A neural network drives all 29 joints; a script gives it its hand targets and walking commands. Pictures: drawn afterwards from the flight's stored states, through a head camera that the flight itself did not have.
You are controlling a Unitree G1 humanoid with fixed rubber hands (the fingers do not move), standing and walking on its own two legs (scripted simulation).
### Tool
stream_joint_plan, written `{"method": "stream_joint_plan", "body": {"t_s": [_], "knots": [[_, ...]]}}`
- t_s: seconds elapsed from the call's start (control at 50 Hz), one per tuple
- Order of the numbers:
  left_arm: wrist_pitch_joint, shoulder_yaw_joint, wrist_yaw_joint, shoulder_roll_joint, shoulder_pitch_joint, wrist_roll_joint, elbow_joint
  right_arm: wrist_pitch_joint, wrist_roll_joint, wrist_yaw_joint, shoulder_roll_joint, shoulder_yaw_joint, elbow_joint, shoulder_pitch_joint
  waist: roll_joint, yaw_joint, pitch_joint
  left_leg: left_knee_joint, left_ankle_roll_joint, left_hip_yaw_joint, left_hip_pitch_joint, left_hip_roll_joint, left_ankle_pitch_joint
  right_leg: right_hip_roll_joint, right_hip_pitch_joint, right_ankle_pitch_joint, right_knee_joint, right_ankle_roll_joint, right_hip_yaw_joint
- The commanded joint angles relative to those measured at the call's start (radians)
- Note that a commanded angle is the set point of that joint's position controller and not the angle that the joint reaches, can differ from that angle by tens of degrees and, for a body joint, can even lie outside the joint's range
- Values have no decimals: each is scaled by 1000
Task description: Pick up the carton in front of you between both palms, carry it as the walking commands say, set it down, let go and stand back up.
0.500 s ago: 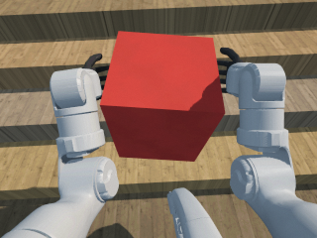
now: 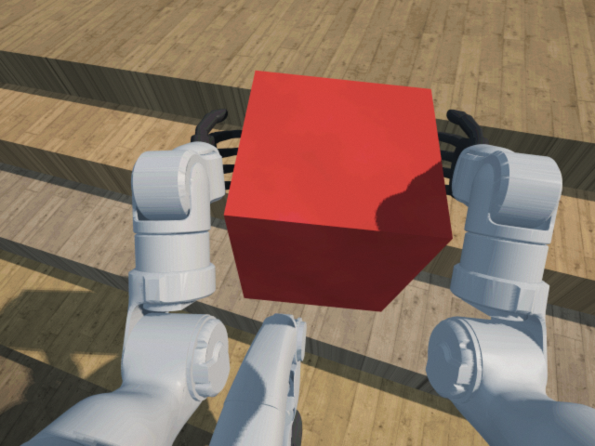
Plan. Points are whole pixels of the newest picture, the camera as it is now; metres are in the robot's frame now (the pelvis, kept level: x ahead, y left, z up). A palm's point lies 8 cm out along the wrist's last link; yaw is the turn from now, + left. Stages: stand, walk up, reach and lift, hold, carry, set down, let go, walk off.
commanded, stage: carry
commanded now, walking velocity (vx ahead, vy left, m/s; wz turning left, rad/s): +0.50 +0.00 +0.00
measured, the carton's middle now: (326, 206) +0.39 +0.05 +0.08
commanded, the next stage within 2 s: none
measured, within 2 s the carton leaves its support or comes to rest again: neither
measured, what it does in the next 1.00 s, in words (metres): climbs: left foot 0.15 m higher, then right foot 0.15 m higher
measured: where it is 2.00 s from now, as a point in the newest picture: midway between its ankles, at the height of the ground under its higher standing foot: (398, 40)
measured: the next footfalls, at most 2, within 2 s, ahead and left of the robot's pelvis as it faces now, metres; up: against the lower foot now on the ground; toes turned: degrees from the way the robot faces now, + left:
left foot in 0.08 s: +0.26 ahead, +0.13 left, +0.15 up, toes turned +6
right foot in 0.48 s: +0.50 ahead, -0.12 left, +0.31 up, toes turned -6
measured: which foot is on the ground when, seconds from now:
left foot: up 0.00-0.06, down 0.08-0.50, up 0.52-0.88, down 0.90-1.00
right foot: down 0.00-0.10, up 0.12-0.46, down 0.48-0.94, up 0.96-1.00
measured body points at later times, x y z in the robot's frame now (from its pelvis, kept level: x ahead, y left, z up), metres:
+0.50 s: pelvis +0.36 -0.01 +0.18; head +0.38 +0.00 +0.62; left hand +0.78 +0.11 +0.38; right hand +0.74 -0.19 +0.38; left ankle +0.23 +0.12 -0.57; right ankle +0.48 -0.11 -0.39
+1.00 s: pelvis +0.69 +0.00 +0.36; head +0.73 -0.03 +0.81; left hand +1.12 +0.11 +0.54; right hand +1.08 -0.19 +0.52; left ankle +0.79 +0.08 -0.28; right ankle +0.52 -0.11 -0.23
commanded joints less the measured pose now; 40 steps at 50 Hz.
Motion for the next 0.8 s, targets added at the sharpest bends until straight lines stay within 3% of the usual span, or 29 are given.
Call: {"method": "stream_joint_plan", "body": {"t_s": [0.0, 0.02, 0.04, 0.06, 0.08, 0.1, 0.12, 0.14, 0.16, 0.2, 0.22, 0.26, 0.3, 0.34, 0.38, 0.4, 0.42, 0.44, 0.46, 0.48, 0.5, 0.52, 0.54, 0.56, 0.6, 0.64, 0.68, 0.74, 0.78], "knots": [[21, -555, -344, -1099, -766, -487, -83, -25, 349, 108, 916, 606, 36, -667, -69, -87, -348, -465, -13, 92, 76, 45, -7, -170, 191, 548, -298, -157, 136], [31, -531, -348, -1078, -780, -466, -57, -19, 359, 104, 922, 618, 58, -668, -148, -143, -411, -643, 12, 190, 489, -24, 154, -122, -32, 1018, -291, -155, -22], [41, -507, -348, -1058, -744, -448, -35, -14, 392, 107, 939, 641, 61, -681, -270, -190, -499, -684, 23, 247, 711, -96, 290, -124, -77, 1458, -199, -158, -40], [48, -491, -347, -1048, -735, -420, -29, -11, 426, 113, 970, 660, 57, -697, -333, -281, -612, -736, 17, 252, 885, -130, 387, -150, -43, 1744, 6, -133, -61], [54, -482, -345, -1044, -752, -395, -21, -15, 449, 120, 1002, 684, 45, -754, -271, -352, -748, -940, 20, 218, 1054, -164, 393, -122, 31, 1824, 319, -94, -46], [52, -468, -339, -1015, -777, -370, -41, -23, 488, 129, 1025, 710, 10, -783, -112, -430, -866, -1215, 53, 76, 1313, -121, 616, -48, -40, 1564, 722, -15, -39], [51, -481, -334, -1008, -716, -322, -26, -26, 568, 146, 1134, 719, -11, -768, -22, -360, -712, -1405, 97, -159, 1349, 9, 906, 53, -274, 341, 928, -19, 39], [41, -423, -327, -999, -646, -303, 1, -42, 607, 162, 1131, 750, -20, -788, 234, -306, -890, -1296, 350, -694, 1571, 273, 1570, 199, -562, 73, 1525, 38, 239], [36, -389, -315, -942, -630, -245, 5, -47, 648, 173, 1180, 761, -42, -842, 111, -348, -959, -1304, 318, -720, 1614, 265, 1369, 164, -665, 55, 1655, 2, 338], [25, -353, -300, -908, -721, -201, -54, -66, 699, 190, 1196, 759, -148, -1001, -18, -298, -738, -1368, 189, -676, 1440, 225, 635, 66, -838, 55, 1583, -59, 312], [17, -344, -290, -889, -740, -192, -53, -66, 728, 197, 1213, 776, -176, -1061, -6, -276, -631, -1418, 158, -629, 1379, 234, 515, 32, -885, 39, 1563, -70, 296], [7, -340, -270, -829, -743, -170, -52, -59, 758, 206, 1229, 786, -147, -1088, -100, -256, -545, -1480, 118, -524, 1276, 254, 446, -11, -877, -24, 1440, -85, 212], [10, -337, -253, -791, -702, -141, -15, -46, 745, 208, 1191, 744, -86, -1066, -77, -304, -502, -1514, 157, -482, 1363, 291, 607, -11, -1072, -119, 1608, -108, 135], [25, -331, -244, -787, -672, -123, 66, -29, 712, 208, 1152, 692, -9, -1015, -27, -347, -460, -1550, 164, -471, 1532, 316, 557, -37, -1365, -291, 1748, -127, 158], [37, -336, -235, -789, -668, -115, 123, -14, 691, 219, 1131, 644, 54, -1000, -4, -304, -388, -1658, 97, -348, 1473, 232, 416, -80, -1353, -318, 1528, -113, 92], [45, -330, -231, -793, -689, -123, 143, -8, 679, 227, 1108, 608, 73, -1015, -27, -249, -364, -1780, 71, -202, 1244, 170, 448, -105, -1063, -191, 1171, -100, 7], [55, -337, -229, -807, -698, -134, 158, 4, 666, 234, 1110, 588, 102, -1034, 47, -212, -374, -1826, 65, 14, 916, 105, 745, -65, -610, -23, 917, -119, -84], [69, -346, -228, -830, -728, -161, 172, 18, 656, 236, 1105, 554, 136, -987, 151, -182, -462, -1759, 74, 51, 852, 110, 1254, 4, -354, 142, 898, -136, -131], [79, -362, -231, -878, -730, -201, 184, 30, 628, 236, 1087, 521, 150, -992, 247, -77, -579, -1560, 53, 94, 951, 120, 1648, 70, -232, 176, 838, -129, -169], [84, -380, -236, -932, -803, -242, 166, 40, 597, 232, 1080, 491, 173, -1003, 193, 5, -712, -1216, 7, 98, 1015, 87, 1818, 111, -55, 256, 632, -132, -145], [87, -401, -243, -991, -790, -282, 169, 47, 564, 226, 1074, 461, 180, -989, 120, 94, -806, -789, -74, 63, 964, 16, 1634, 88, 148, 392, 325, -163, 16], [84, -406, -262, -1058, -761, -329, 168, 50, 517, 224, 1053, 434, 206, -910, 37, 46, -633, -614, -66, -10, 740, -53, 502, 1, 165, 524, 85, -149, 200], [73, -424, -276, -1083, -753, -374, 166, 50, 475, 218, 1060, 396, 245, -826, -247, -44, -802, -94, -122, -220, 441, -166, 180, -273, 490, 1496, 276, -308, 644], [60, -433, -295, -1138, -793, -415, 120, 41, 430, 212, 1018, 373, 252, -796, -137, -34, -914, 86, -99, -289, 382, -168, 254, -287, 474, 1054, 160, -357, 841], [38, -489, -321, -1216, -1024, -494, -39, 24, 389, 191, 988, 363, 135, -923, -10, -75, -632, 84, -54, -236, 180, -84, 210, -242, 283, 451, 116, -283, 732], [39, -532, -338, -1266, -1086, -560, -73, 10, 370, 163, 928, 372, 80, -926, 45, -93, -507, 15, -32, -190, 142, -36, 226, -237, 208, 277, 72, -207, 573], [40, -540, -347, -1255, -1081, -575, -56, -3, 348, 139, 886, 393, 75, -902, 62, -99, -463, -127, -18, -124, 112, -9, 163, -251, 222, 342, 13, -192, 481], [51, -491, -349, -1200, -989, -541, 20, 3, 323, 121, 880, 412, 137, -833, -66, -23, -485, 116, 14, -37, -199, -4, 25, -289, 474, 514, -42, -241, 450], [55, -457, -355, -1168, -938, -507, 88, 13, 314, 115, 875, 423, 190, -813, -54, -48, -411, -47, 10, -19, -250, 46, -53, -236, 472, 430, -125, -189, 362]]}}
